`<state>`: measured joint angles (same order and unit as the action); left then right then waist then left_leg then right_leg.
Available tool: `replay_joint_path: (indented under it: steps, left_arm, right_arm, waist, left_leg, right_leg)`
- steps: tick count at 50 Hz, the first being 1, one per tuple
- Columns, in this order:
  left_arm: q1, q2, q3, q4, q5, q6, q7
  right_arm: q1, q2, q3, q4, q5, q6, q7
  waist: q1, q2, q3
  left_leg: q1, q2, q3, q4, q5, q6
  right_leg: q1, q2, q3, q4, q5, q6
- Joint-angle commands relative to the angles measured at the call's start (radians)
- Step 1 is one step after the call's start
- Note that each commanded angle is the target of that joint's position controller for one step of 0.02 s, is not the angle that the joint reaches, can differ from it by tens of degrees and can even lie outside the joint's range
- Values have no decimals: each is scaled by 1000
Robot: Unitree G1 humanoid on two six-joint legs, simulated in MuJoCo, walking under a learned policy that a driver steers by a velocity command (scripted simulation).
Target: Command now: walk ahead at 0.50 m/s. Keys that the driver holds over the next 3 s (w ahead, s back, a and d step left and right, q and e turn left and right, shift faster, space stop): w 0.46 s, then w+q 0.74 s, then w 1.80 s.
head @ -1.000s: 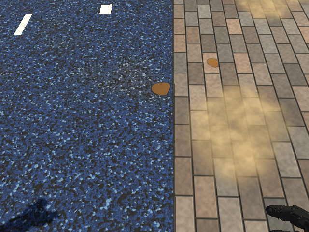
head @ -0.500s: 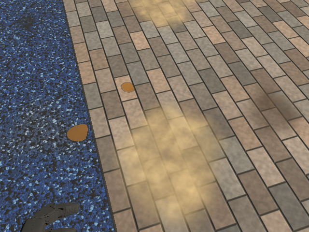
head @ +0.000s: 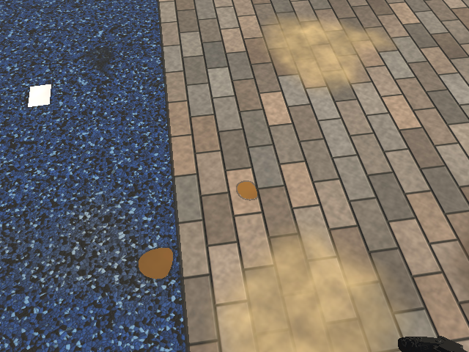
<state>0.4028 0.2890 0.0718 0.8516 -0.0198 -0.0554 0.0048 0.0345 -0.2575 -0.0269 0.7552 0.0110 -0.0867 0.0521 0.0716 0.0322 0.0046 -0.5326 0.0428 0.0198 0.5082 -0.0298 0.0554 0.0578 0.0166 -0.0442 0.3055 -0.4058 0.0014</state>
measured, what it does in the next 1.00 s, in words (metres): walks ahead: left foot, then right foot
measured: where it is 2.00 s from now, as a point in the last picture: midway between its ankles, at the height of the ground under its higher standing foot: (194, 169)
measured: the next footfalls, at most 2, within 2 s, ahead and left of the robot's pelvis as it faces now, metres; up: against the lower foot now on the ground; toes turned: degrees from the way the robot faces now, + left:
left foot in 0.02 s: +0.18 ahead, +0.12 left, +0.00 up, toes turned +2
right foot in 0.56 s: +0.47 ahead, -0.13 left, +0.00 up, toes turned +0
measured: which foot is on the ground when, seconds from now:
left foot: up 0.00-0.00, down 0.02-0.58, up 0.60-1.00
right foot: down 0.00-0.04, up 0.06-0.54, down 0.56-1.00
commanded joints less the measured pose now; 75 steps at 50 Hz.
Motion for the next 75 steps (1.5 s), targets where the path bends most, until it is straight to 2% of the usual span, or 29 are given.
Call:
replay_joint_path:
  steps: [1, 2, 3, 4, 6, 8, 11, 18, 23, 25, 27, 28, 29, 30, 31, 33, 37, 44, 49, 52, 54, 55, 56, 57, 58, 61, 64, 69, 75]
  left_arm:
    - [-29, 125, 18, -61, 15, 2, 13]
    - [105, 11, -17, -80, 20, -19, 2]
    - [56, 61, -9, -65, 7, -41, -2]
    - [-36, 133, 11, -93, -21, -53, -8]
    - [-141, 119, 8, -120, -5, -53, -1]
    - [-97, 97, 13, -105, 5, -29, 3]
    - [-113, 64, 6, -108, 12, -8, 8]
    - [-339, 25, -11, -159, 10, -25, -10]
    - [-446, 38, -13, -202, 0, -38, -39]
    - [-422, 62, -5, -204, 2, -46, -45]
    - [-228, 120, 28, -149, 9, -52, -38]
    - [-46, 185, 51, -109, 24, -53, -26]
    - [48, 288, 76, -91, 36, -44, -19]
    - [66, 199, 52, -90, 27, -40, -19]
    - [-4, 148, 34, -95, 22, -40, -17]
    - [-133, 82, 13, -99, 23, -43, -17]
    - [-210, 68, 16, -77, 35, -69, -17]
    - [-170, 118, 33, -33, 33, -58, 11]
    - [-100, 154, 49, 2, 9, -26, 15]
    - [-125, 194, 60, -2, -5, -4, 19]
    - [-160, 201, 59, -10, -14, 10, 21]
    - [-146, 161, 43, -26, 9, 3, 23]
    - [-65, 6, -3, -82, 44, -26, 11]
    - [-161, 83, 4, -98, 2, -69, -3]
    - [-248, 124, 14, -125, -33, -90, -11]
    - [-224, 132, 25, -95, 17, -87, 0]
    - [-207, 94, 19, -90, 29, -50, -2]
    - [-367, 50, -3, -132, 26, -47, -12]
    - [-500, 66, -8, -178, 12, -63, -39]
  right_arm:
    - [306, -226, -83, 24, -10, -12, -16]
    - [398, -326, -107, 42, -19, -6, -20]
    - [419, -240, -84, 47, -1, -2, -17]
    - [345, -201, -69, 36, 1, -3, -19]
    - [218, -143, -51, 16, -13, -2, -19]
    - [173, -111, -42, 12, -25, -12, -17]
    - [193, -142, -52, 33, -16, -25, -24]
    - [289, -179, -60, 79, 0, -8, -48]
    - [353, -194, -67, 119, 9, 18, -53]
    - [349, -202, -72, 125, 14, 28, -57]
    - [312, -198, -68, 117, 15, 36, -60]
    - [307, -147, -48, 96, -1, 34, -60]
    - [424, -32, -13, 72, -6, 14, -55]
    - [401, -93, -26, 89, 14, -3, -51]
    - [322, -168, -50, 66, 39, -10, -49]
    - [240, -153, -54, 49, 27, -1, -55]
    - [280, -87, -58, 54, 22, 52, -57]
    - [104, -53, -49, -14, 9, 51, -30]
    - [-27, -52, -42, -88, 9, 52, -1]
    - [21, -92, -63, -107, 10, 58, 7]
    - [263, -172, -111, -54, 17, 62, -3]
    - [417, -264, -148, -17, 17, 72, -26]
    - [367, -359, -154, -27, 21, 61, -30]
    - [398, -284, -130, -58, 10, 44, -21]
    - [366, -224, -113, -48, 3, 29, -18]
    - [190, -125, -80, -89, -6, 20, -27]
    - [201, -139, -79, -84, -6, 12, -41]
    - [272, -161, -80, -45, -1, 12, -61]
    - [364, -168, -80, 13, 5, 20, -61]
  waist:
    - [-198, -51, -214]
    - [-153, 202, -362]
    - [-190, 210, -415]
    - [-185, 142, -248]
    - [-129, 28, -75]
    - [-71, 68, -49]
    - [-56, 47, -20]
    - [-131, 24, 34]
    - [-158, 35, 67]
    - [-127, 48, 55]
    - [-16, 42, -59]
    - [56, -12, -208]
    - [23, -261, -358]
    - [53, -278, -411]
    - [48, -208, -243]
    - [-8, -131, -82]
    - [-83, -132, -6]
    - [-41, -80, 56]
    - [1, -68, 101]
    - [-55, -110, 39]
    - [-198, -101, -93]
    - [-254, 7, -182]
    - [-114, 246, -241]
    - [-187, 129, -354]
    - [-194, 81, -218]
    - [-74, -9, -75]
    - [-54, -6, -54]
    - [-116, 24, -1]
    - [-169, 39, 56]
  left_leg:
    - [502, 62, -68, 28, 29, 95]
    - [901, 317, -540, -30, -145, 267]
    - [936, 347, -772, -193, -301, 284]
    - [818, 317, -634, -212, -355, 229]
    - [522, 244, -416, -256, -221, 188]
    - [382, 191, -314, -312, -125, 174]
    - [333, 185, -227, -368, -15, 196]
    - [403, 143, -87, -388, 30, 147]
    - [542, 207, -105, -322, 46, 137]
    - [569, 225, -136, -263, 122, 122]
    - [527, 165, -103, -49, 346, 85]
    - [363, 106, -62, 207, 218, 48]
    - [-48, -60, 0, 598, -255, -30]
    - [-169, -69, -137, 756, -548, -32]
    - [-248, -15, -150, 810, -491, -23]
    - [-206, 64, -117, 728, -338, -24]
    - [-98, 103, -123, 643, -211, -42]
    - [-140, 85, -63, 297, 81, -48]
    - [-183, 65, 3, 156, 7, -7]
    - [-50, -12, 81, 141, -140, 46]
    - [292, -103, 115, 65, -121, 107]
    - [595, -8, -77, 32, -115, 163]
    - [871, 228, -653, -79, -262, 343]
    - [926, 293, -859, -219, -370, 377]
    - [849, 270, -718, -234, -300, 325]
    - [479, 159, -420, -248, -7, 242]
    - [367, 137, -315, -293, 165, 246]
    - [338, 67, -179, -316, 133, 174]
    - [503, 147, -236, -268, 61, 160]
  right_leg:
    - [-184, -166, 35, 441, 688, -97]
    - [-612, 6, 17, 849, 177, -15]
    - [-753, 32, 159, 992, -162, -16]
    - [-846, -28, 167, 1041, -113, -31]
    - [-798, -118, 118, 930, 43, -40]
    - [-678, -155, 127, 850, 114, -36]
    - [-691, -167, 112, 755, 186, -8]
    - [-704, -130, 64, 356, 497, 12]
    - [-716, -100, 59, 231, 427, -18]
    - [-647, -82, 61, 195, 354, -41]
    - [-356, -34, 20, 145, 343, -80]
    - [-49, -144, 121, 201, 376, -132]
    - [343, -408, 545, 155, 239, -274]
    - [341, -446, 742, 32, 109, -300]
    - [217, -414, 591, 10, 79, -248]
    - [-41, -336, 368, -56, 163, -198]
    - [-227, -289, 146, -166, 336, -186]
    - [-166, -263, -81, -195, 445, -163]
    - [4, -317, -137, -137, 529, -148]
    - [61, -323, -177, 30, 946, -117]
    - [-23, -272, -216, 372, 1079, -73]
    - [-270, -226, -218, 683, 765, -21]
    - [-712, -6, -101, 1012, -164, 39]
    - [-825, 5, 126, 1112, -201, 21]
    - [-908, -44, 131, 1090, -104, -5]
    - [-723, -146, 133, 865, 78, -13]
    - [-666, -152, 100, 748, 149, 26]
    - [-650, -114, 69, 397, 481, 48]
    - [-699, -77, 70, 213, 501, 1]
